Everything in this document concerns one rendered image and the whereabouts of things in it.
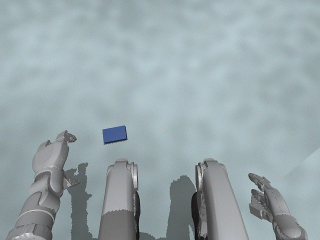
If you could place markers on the right robot hand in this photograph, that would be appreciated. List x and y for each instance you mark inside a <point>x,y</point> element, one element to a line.
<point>271,202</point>

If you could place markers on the right robot arm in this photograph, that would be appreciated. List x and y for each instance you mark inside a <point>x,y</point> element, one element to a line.
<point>286,227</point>

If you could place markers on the small box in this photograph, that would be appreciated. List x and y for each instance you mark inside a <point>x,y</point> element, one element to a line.
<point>114,134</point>

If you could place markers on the right robot foot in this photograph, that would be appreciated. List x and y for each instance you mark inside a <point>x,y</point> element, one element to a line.
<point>196,217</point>

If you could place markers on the left robot arm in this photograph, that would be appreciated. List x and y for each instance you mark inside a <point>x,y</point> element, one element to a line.
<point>37,216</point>

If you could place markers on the left robot hand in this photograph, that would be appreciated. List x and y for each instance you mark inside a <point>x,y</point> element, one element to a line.
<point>54,155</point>

